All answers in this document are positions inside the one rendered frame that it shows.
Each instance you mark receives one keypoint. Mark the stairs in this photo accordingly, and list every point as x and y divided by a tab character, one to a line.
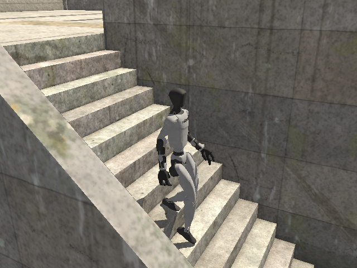
120	123

